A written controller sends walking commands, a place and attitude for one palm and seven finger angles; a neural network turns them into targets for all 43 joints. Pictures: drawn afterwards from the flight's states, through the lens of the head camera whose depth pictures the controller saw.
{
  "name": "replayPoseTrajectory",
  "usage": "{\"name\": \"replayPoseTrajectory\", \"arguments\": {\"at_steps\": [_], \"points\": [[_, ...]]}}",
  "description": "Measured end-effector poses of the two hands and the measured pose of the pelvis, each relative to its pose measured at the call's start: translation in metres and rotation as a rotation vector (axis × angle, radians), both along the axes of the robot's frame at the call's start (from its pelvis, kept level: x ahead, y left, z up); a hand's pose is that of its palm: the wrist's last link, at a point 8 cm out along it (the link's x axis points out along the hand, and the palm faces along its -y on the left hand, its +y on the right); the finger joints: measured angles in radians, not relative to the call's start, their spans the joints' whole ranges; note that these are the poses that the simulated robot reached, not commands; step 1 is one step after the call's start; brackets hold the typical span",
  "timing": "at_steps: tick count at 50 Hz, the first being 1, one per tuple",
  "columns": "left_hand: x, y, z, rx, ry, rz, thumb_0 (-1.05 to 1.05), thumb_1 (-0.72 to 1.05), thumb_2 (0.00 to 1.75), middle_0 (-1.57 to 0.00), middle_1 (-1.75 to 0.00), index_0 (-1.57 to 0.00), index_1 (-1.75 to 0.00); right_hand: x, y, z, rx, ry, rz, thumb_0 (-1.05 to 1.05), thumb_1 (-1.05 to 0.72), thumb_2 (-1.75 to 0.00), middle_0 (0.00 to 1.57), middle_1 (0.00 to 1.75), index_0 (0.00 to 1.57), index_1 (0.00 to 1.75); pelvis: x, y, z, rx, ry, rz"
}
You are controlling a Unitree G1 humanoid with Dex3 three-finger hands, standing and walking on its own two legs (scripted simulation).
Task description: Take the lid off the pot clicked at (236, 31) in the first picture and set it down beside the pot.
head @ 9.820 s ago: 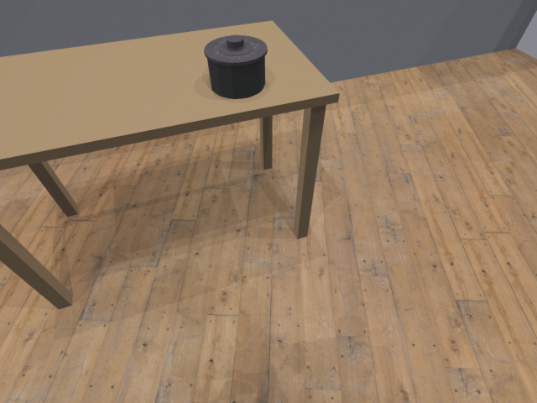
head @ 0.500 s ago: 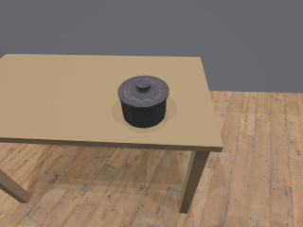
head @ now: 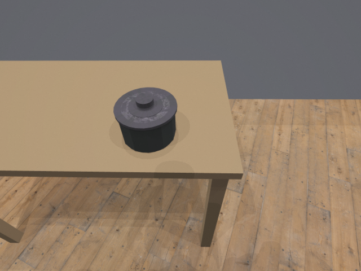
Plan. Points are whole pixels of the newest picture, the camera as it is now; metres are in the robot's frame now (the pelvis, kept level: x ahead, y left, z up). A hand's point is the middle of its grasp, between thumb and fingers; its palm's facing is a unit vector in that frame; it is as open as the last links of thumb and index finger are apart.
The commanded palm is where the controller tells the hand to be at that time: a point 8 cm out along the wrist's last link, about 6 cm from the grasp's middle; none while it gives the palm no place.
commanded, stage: come to a stop and stand still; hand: left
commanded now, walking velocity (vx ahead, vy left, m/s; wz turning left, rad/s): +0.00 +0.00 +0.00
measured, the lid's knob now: (144, 100) +0.52 +0.12 +0.11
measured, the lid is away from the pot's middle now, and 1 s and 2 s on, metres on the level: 0.00 0.00 0.00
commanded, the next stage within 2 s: look again from close up in 0.14 s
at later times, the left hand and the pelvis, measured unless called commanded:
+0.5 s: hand out of the picture +0.00 +0.15 -0.17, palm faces +0.06 -0.98 -0.20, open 7.3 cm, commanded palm none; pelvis +0.01 -0.02 +0.00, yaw +1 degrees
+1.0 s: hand out of the picture +0.00 +0.16 -0.17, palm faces +0.06 -0.98 -0.20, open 7.3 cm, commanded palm none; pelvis +0.01 -0.01 +0.00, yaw +0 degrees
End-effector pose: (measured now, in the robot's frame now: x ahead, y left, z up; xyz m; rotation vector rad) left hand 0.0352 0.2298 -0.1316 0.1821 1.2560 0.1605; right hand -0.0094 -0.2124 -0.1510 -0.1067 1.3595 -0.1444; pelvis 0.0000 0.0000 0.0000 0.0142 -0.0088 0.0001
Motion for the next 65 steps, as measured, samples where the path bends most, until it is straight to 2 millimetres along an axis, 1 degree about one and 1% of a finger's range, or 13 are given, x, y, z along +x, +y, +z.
{"name": "replayPoseTrajectory", "arguments": {"at_steps": [7, 19, 28, 35, 52, 53, 54, 56, 58, 60, 62, 63, 65], "points": [[-0.002, -0.005, 0.005, 0.017, 0.008, 0.018, 0.01, 0.93, 0.9, -0.2, -0.3, -0.2, -0.3, 0.009, -0.004, -0.003, 0.014, 0.006, 0.017, 0.02, -0.92, -0.9, 0.2, 0.3, 0.2, 0.3, 0.003, -0.005, 0.002, 0.004, -0.004, 0.007], [-0.031, -0.02, 0.0, -0.003, 0.086, 0.059, 0.01, 0.92, 0.9, -0.2, -0.3, -0.2, -0.3, 0.017, -0.018, 0.0, -0.003, 0.017, 0.037, 0.01, -0.91, -0.9, 0.2, 0.3, 0.2, 0.3, 0.007, -0.016, 0.003, 0.004, -0.005, 0.014], [-0.044, -0.031, -0.005, -0.034, 0.127, 0.074, 0.01, 0.91, 0.9, -0.2, -0.3, -0.2, -0.3, 0.016, -0.019, 0.003, -0.011, 0.03, 0.038, 0.01, -0.91, -0.9, 0.2, 0.3, 0.2, 0.3, 0.009, -0.017, 0.003, 0.001, -0.001, 0.013], [-0.045, -0.03, -0.006, -0.038, 0.128, 0.073, 0.01, 0.91, 0.9, -0.2, -0.3, -0.2, -0.3, 0.013, -0.013, 0.003, -0.007, 0.037, 0.03, 0.01, -0.91, -0.9, 0.2, 0.3, 0.2, 0.3, 0.01, -0.014, 0.003, 0.0, -0.002, 0.01], [-0.039, -0.016, -0.006, -0.026, 0.111, 0.059, 0.01, 0.91, 0.9, -0.2, -0.3, -0.2, -0.3, 0.001, 0.004, 0.003, 0.006, 0.059, 0.019, 0.01, -0.91, -0.9, 0.2, 0.3, 0.2, 0.3, 0.009, -0.003, 0.003, -0.005, 0.005, 0.006], [-0.033, -0.013, -0.002, -0.012, 0.075, 0.064, 0.02, 0.92, 0.9, -0.2, -0.3, -0.21, -0.31, 0.003, 0.002, 0.004, -0.001, 0.039, 0.021, 0.02, -0.92, -0.9, 0.2, 0.3, 0.2, 0.3, 0.008, -0.002, 0.003, -0.008, 0.001, -0.001], [-0.022, -0.005, 0.007, 0.016, -0.007, 0.06, 0.03, 0.94, 0.9, -0.21, -0.31, -0.21, -0.31, 0.008, -0.001, 0.006, -0.014, -0.016, 0.026, 0.02, -0.93, -0.9, 0.2, 0.3, 0.2, 0.3, 0.007, 0.001, 0.002, -0.011, -0.002, -0.009], [0.009, 0.01, 0.037, 0.079, -0.207, 0.059, 0.04, 0.96, 0.9, -0.23, -0.33, -0.23, -0.33, 0.024, -0.009, 0.009, -0.04, -0.14, 0.036, 0.03, -0.93, -0.9, 0.2, 0.3, 0.2, 0.3, 0.005, 0.006, 0.002, -0.011, -0.008, 0.004], [0.042, 0.019, 0.067, 0.131, -0.384, 0.029, 0.04, 0.96, 0.9, -0.26, -0.36, -0.26, -0.37, 0.049, -0.014, 0.012, -0.058, -0.262, 0.052, 0.03, -0.93, -0.9, 0.2, 0.3, 0.2, 0.3, 0.002, 0.012, 0.002, -0.007, -0.021, 0.023], [0.068, 0.021, 0.085, 0.154, -0.503, -0.018, 0.04, 0.95, 0.9, -0.31, -0.42, -0.31, -0.42, 0.078, -0.019, 0.017, -0.065, -0.381, 0.062, 0.03, -0.93, -0.9, 0.2, 0.3, 0.2, 0.3, -0.002, 0.018, 0.002, -0.002, -0.021, 0.033], [0.081, 0.019, 0.091, 0.135, -0.554, -0.049, 0.03, 0.94, 0.9, -0.36, -0.48, -0.37, -0.48, 0.107, -0.021, 0.028, -0.068, -0.488, 0.057, 0.03, -0.92, -0.9, 0.2, 0.3, 0.2, 0.3, -0.007, 0.021, 0.001, 0.002, -0.014, 0.027], [0.082, 0.016, 0.092, 0.113, -0.574, -0.056, 0.02, 0.94, 0.9, -0.39, -0.52, -0.4, -0.52, 0.12, -0.021, 0.037, -0.07, -0.54, 0.054, 0.03, -0.92, -0.9, 0.2, 0.3, 0.2, 0.3, -0.009, 0.021, 0.001, 0.004, -0.013, 0.02], [0.077, 0.01, 0.099, 0.066, -0.626, -0.059, 0.02, 0.93, 0.9, -0.46, -0.59, -0.47, -0.6, 0.145, -0.02, 0.059, -0.081, -0.642, 0.06, 0.02, -0.92, -0.9, 0.2, 0.3, 0.2, 0.3, -0.011, 0.021, 0.001, 0.006, -0.016, 0.007]]}}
